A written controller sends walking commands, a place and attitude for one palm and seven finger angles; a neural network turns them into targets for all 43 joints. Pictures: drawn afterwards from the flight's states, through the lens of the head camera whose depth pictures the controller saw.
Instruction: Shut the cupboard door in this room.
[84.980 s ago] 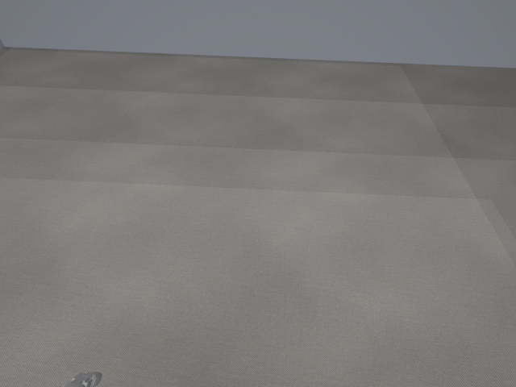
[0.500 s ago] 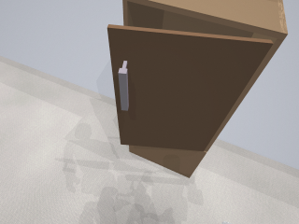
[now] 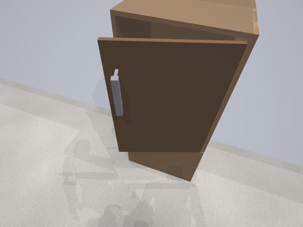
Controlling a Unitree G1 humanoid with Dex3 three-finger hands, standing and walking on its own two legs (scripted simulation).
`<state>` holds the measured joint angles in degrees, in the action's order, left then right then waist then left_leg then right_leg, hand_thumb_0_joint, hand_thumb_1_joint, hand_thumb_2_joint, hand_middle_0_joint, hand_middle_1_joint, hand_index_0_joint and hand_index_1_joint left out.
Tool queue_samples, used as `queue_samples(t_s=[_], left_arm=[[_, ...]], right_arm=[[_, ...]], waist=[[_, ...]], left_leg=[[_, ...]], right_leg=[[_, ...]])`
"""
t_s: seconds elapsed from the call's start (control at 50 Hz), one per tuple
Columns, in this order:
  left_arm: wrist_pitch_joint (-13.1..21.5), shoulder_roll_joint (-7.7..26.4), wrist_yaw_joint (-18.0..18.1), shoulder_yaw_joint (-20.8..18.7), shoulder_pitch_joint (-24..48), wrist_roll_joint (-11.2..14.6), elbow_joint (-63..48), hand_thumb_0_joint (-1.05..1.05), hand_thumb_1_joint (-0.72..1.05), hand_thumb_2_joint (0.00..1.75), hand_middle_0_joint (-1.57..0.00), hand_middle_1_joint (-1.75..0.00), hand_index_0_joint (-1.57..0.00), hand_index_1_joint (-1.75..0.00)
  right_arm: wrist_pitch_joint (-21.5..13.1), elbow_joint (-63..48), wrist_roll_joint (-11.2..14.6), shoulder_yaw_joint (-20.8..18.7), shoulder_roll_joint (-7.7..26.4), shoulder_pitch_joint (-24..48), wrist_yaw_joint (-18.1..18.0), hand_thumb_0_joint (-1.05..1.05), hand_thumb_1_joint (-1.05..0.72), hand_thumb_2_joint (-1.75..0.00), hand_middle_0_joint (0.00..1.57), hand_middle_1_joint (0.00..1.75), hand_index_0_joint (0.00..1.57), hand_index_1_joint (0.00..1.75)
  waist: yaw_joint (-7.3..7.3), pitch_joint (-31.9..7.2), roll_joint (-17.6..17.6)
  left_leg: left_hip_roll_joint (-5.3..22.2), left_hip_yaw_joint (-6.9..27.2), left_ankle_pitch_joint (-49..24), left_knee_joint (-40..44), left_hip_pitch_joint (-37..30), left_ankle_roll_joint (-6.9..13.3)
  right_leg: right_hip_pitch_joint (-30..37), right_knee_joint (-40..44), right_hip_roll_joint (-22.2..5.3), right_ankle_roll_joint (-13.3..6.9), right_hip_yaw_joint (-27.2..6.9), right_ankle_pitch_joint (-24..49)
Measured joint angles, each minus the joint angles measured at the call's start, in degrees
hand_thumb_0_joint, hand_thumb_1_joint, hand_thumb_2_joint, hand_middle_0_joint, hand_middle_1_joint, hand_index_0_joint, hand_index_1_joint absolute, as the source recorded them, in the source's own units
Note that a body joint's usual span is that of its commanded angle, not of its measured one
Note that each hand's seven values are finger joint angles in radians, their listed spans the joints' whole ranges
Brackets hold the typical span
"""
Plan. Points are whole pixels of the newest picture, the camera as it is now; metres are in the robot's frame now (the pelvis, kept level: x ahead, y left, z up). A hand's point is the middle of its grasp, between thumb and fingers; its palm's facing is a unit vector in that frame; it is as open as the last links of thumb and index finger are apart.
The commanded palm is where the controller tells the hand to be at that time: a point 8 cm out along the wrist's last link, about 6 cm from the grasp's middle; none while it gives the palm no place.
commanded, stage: come to a stop and stand still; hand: left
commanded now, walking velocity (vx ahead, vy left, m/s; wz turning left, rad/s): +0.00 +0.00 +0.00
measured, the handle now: (118, 93) +0.50 +0.14 +0.07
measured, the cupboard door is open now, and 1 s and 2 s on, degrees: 20 20 20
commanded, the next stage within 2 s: look again from close up in 0.10 s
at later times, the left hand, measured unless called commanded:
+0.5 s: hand out of the picture +0.00 +0.19 -0.18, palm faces +0.03 -0.98 -0.21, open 7.4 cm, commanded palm none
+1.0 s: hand out of the picture -0.04 +0.19 -0.19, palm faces +0.03 -0.98 -0.18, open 7.4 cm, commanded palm none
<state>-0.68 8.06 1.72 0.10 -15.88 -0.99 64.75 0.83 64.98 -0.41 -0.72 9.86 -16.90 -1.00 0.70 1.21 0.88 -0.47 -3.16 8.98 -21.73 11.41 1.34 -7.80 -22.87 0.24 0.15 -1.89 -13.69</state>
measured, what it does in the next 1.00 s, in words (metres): stands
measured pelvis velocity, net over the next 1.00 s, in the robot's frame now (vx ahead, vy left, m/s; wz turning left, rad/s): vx -0.01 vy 0.01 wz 0.02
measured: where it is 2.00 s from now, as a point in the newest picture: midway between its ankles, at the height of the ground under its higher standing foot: outside the picture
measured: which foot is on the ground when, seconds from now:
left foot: down 0.00-1.00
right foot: down 0.00-1.00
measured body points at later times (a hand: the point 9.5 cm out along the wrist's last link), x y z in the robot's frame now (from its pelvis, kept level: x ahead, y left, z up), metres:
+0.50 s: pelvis -0.01 +0.02 -0.01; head -0.02 +0.02 +0.44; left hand +0.00 +0.24 -0.17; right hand +0.02 -0.21 -0.16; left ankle +0.03 +0.10 -0.74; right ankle -0.01 -0.12 -0.74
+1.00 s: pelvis -0.01 +0.01 -0.01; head -0.03 +0.03 +0.44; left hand -0.04 +0.24 -0.17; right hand +0.02 -0.23 -0.15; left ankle +0.03 +0.10 -0.74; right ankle -0.01 -0.12 -0.74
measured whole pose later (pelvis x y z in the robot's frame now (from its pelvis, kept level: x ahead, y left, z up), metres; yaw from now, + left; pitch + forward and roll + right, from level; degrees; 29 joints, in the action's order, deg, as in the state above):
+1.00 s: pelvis -0.01 +0.01 -0.01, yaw +1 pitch -1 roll +0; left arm -0.8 11.7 0.8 0.2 -21.8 -2.1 60.4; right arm 0.3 60.5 -1.1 -0.8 10.1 -15.5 -0.4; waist -0.5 -1.3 2.2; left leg -1.1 -2.4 11.3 -28.5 16.1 2.6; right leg -11.8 -29.2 -0.9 -0.2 0.0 -16.4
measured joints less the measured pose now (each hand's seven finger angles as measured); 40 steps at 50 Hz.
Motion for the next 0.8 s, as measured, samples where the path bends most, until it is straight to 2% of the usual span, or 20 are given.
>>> queue_samples(t_s=[0.2, 0.26, 0.32, 0.38, 0.5, 0.8], left_arm=[[0.3, 0.0, 0.1, -0.5, 0.2, 0.3, 0.6, 0.01, 0.92, 0.9, -0.2, -0.3, -0.2, -0.3], [2.4, -0.6, 1.2, 0.6, -0.1, -0.1, -0.1, 0.01, 0.91, 0.9, -0.2, -0.3, -0.2, -0.3], [2.9, -0.4, 1.4, 1.0, -0.8, 0.2, -1.0, 0.01, 0.91, 0.9, -0.2, -0.3, -0.2, -0.3], [2.2, 0.0, 1.3, 1.0, -1.1, 0.1, -2.0, 0.01, 0.91, 0.9, -0.2, -0.3, -0.2, -0.3], [1.6, 1.0, 1.0, 0.7, -1.8, -0.4, -4.7, 0.0, 0.91, 0.9, -0.2, -0.3, -0.2, -0.3], [1.3, 4.9, 0.1, 0.7, -2.8, -0.4, -4.9, 0.0, 0.91, 0.9, -0.2, -0.3, -0.2, -0.3]], right_arm=[[-0.4, 1.7, 0.0, 0.3, -2.3, -4.0, -0.6, 0.0, -0.91, -0.9, 0.2, 0.3, 0.19, 0.3], [-0.9, 0.1, 0.0, 0.8, -1.9, -3.1, 0.0, 0.0, -0.91, -0.9, 0.2, 0.3, 0.19, 0.3], [-1.9, -2.1, 0.0, 0.8, -2.1, -2.4, -0.1, 0.0, -0.91, -0.9, 0.2, 0.3, 0.19, 0.3], [-2.0, -3.7, -0.2, 0.7, -2.1, -1.4, -0.1, 0.0, -0.91, -0.9, 0.2, 0.3, 0.19, 0.3], [-1.3, -5.4, -0.4, -0.1, 0.0, 0.6, 0.3, 0.02, -0.93, -0.9, 0.2, 0.3, 0.2, 0.3], [-2.0, -5.9, -0.2, 0.1, 2.6, 4.1, 0.9, 0.0, -0.91, -0.9, 0.2, 0.3, 0.2, 0.3]], waist=[[0.5, 0.8, 0.8], [0.73, 1.9, -1.0], [1.25, 1.6, -1.5], [0.97, 0.5, -1.9], [-0.12, -1.4, -1.6], [-1.24, -1.7, 0.5]], left_leg=[[0.1, 0.2, -0.2, 0.2, 0.5, -0.1], [1.0, 0.6, 1.7, -4.4, 3.3, 0.0], [0.5, 0.8, 2.8, -6.6, 4.1, 0.5], [0.0, 0.9, 3.6, -8.3, 4.3, 0.9], [-1.3, 0.6, 3.5, -8.6, 4.7, 1.7], [-1.4, 0.9, 0.9, -5.1, 3.8, 1.8]], right_leg=[[-0.5, 0.2, 0.1, -0.1, 0.2, 0.2], [-1.4, -0.7, 0.9, 0.0, 0.6, 0.2], [-2.3, -3.4, 0.5, 0.3, 0.8, -1.2], [-2.5, -5.4, 0.0, 0.6, 1.0, -2.5], [-3.6, -7.4, -1.3, 1.1, 0.9, -3.4], [-2.6, -3.8, -1.4, 1.5, 1.1, -0.8]])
